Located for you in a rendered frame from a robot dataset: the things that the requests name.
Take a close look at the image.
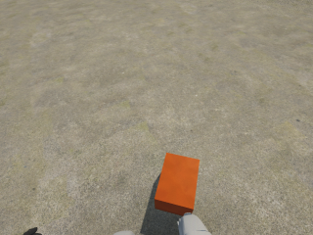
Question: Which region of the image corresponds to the robot right thigh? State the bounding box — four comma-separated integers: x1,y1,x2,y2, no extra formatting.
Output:
177,214,211,235

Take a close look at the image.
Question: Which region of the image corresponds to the carton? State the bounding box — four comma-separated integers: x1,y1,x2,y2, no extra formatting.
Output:
155,153,200,216

